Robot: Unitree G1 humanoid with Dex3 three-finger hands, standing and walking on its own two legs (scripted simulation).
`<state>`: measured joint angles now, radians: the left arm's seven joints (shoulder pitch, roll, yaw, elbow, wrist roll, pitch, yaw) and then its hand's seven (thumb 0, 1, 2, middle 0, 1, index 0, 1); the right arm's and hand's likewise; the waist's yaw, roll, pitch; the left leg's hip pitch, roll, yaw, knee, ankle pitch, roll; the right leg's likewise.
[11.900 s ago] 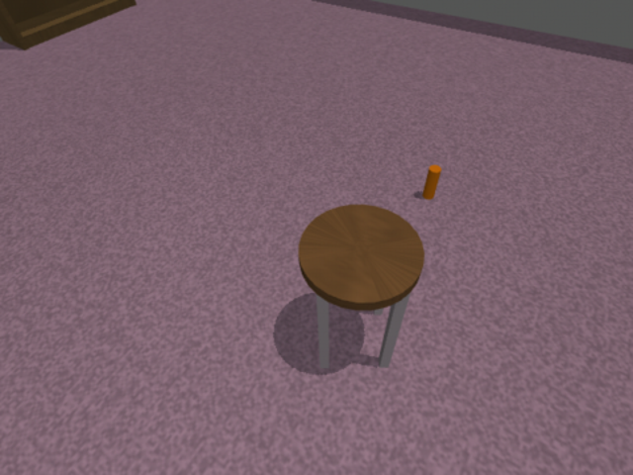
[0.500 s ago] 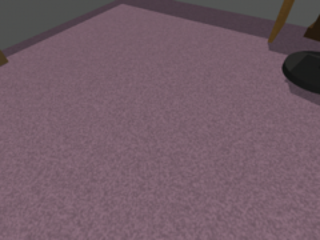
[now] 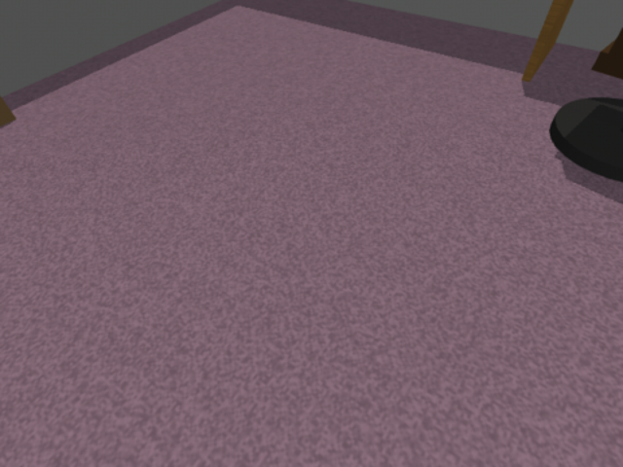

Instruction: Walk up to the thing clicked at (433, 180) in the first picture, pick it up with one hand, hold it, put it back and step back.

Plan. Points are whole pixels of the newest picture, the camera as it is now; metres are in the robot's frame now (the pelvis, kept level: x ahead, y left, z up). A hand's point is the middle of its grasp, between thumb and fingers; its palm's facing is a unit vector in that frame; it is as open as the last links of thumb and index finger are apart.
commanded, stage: stand
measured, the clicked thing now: out of the picture +0.04 +1.35 -0.70
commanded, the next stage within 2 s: walk up in 0.44 s
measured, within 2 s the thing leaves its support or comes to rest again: neither
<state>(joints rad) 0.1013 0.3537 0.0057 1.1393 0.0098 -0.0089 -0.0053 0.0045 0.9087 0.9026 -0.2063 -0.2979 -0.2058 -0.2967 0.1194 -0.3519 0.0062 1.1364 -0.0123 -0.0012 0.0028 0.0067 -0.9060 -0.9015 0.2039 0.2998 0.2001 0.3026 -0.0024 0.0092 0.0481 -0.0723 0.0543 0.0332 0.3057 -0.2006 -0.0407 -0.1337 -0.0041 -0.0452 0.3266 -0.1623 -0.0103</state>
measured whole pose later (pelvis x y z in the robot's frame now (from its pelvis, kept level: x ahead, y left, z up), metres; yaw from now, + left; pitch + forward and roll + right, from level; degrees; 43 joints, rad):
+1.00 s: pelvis +0.13 +0.00 -0.01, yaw +8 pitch -3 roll +0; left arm 0.09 0.42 0.08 0.84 0.04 0.02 -0.09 0.01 0.91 0.90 -0.20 -0.30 -0.20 -0.30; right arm 0.44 -0.36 -0.04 0.90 -0.02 -0.01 0.03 0.01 -0.90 -0.90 0.21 0.30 0.20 0.30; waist -0.05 -0.05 0.12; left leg -0.02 0.02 -0.09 0.41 -0.35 -0.02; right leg -0.46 -0.02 0.05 0.75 -0.32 0.00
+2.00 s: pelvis +0.42 -0.09 -0.04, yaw +60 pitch -1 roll +2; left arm 0.19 0.40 0.05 0.73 0.02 -0.01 0.01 0.00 0.91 0.90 -0.21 -0.30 -0.21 -0.30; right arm 0.22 -0.47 -0.10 0.63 -0.06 0.06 0.05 0.01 -0.91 -0.90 0.21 0.30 0.20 0.30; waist -0.01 0.07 0.17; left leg -0.60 -0.04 -0.09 1.24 -0.38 -0.02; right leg -0.41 -0.14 -0.11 0.78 -0.34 0.01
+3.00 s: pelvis +0.37 -0.05 -0.04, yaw +95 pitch -2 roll +0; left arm 0.22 0.44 0.05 0.89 0.00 0.01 0.00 0.01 0.91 0.90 -0.21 -0.30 -0.20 -0.30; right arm 0.20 -0.39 -0.02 0.87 -0.01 -0.03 -0.02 0.01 -0.90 -0.90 0.21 0.30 0.20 0.30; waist 0.03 -0.03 0.10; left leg -0.40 -0.03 -0.04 0.78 -0.35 0.02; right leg -0.39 -0.09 -0.03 0.88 -0.51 -0.02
